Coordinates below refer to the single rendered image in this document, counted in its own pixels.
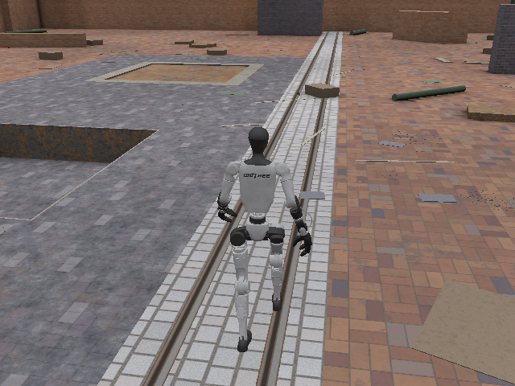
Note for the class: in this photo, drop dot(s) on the right robot foot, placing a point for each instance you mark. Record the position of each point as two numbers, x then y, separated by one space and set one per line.
277 305

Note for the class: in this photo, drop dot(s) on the right robot upper arm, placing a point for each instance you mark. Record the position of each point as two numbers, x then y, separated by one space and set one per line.
287 184

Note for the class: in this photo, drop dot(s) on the robot torso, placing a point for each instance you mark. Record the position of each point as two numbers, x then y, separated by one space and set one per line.
257 187

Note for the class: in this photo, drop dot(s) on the left robot forearm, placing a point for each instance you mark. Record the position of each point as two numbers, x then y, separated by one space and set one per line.
222 207

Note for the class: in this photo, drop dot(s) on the right robot forearm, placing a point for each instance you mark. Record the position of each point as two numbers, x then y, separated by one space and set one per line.
298 218

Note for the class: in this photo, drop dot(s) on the left robot upper arm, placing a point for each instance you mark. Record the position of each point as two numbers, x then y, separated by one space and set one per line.
228 181

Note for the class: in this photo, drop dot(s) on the robot left hand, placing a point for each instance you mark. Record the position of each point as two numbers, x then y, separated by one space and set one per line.
230 212

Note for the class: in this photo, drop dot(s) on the robot right hand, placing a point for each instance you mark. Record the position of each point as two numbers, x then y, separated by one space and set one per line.
307 243

